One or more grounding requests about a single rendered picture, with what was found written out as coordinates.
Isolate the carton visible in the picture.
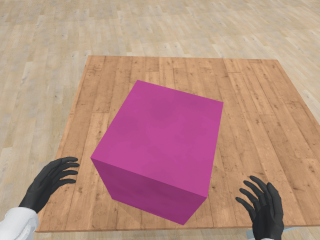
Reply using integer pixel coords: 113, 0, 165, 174
90, 80, 224, 225

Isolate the robot left hand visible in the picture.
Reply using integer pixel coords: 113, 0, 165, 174
18, 156, 80, 214

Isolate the robot right hand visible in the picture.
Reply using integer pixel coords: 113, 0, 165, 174
235, 175, 284, 240

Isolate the table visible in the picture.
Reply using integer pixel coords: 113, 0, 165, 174
35, 55, 320, 240

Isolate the left robot forearm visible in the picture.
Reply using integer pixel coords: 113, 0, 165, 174
0, 207, 39, 240

